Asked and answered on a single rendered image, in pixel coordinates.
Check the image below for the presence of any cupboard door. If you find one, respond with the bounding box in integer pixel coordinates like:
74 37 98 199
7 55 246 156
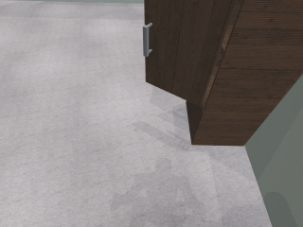
144 0 238 107

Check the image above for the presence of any handle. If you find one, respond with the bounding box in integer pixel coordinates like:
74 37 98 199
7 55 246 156
142 23 152 57

